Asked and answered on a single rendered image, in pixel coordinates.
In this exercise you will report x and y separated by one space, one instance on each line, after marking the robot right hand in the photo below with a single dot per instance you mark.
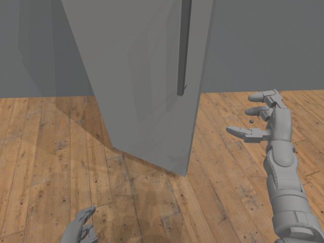
277 115

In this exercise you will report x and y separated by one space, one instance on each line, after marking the robot left hand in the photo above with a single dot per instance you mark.
76 233

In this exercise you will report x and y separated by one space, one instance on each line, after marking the robot right forearm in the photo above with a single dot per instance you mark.
293 217

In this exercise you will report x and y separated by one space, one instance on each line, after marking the fridge door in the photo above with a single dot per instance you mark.
130 50

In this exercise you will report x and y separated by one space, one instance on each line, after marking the handle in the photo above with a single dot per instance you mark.
183 47

